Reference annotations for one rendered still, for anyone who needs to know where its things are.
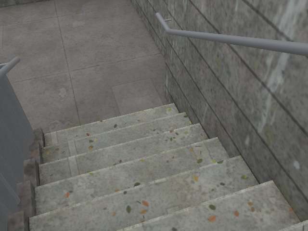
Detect stairs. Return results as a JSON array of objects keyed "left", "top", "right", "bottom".
[{"left": 29, "top": 103, "right": 308, "bottom": 231}]

